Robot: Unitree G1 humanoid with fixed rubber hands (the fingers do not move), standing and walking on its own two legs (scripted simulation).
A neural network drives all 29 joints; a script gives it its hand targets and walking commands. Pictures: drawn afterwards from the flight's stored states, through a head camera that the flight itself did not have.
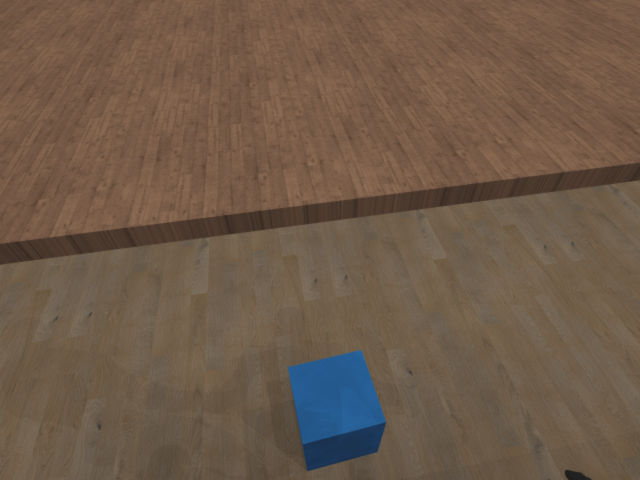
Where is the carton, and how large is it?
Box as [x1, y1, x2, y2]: [288, 350, 385, 470]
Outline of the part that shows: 361,350 288,367 307,470 377,451 385,420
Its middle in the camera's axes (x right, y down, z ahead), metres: +0.04 +0.48 +1.10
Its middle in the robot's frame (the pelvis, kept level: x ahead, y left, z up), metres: +0.46 +0.00 -0.66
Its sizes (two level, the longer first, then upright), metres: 0.210 0.200 0.250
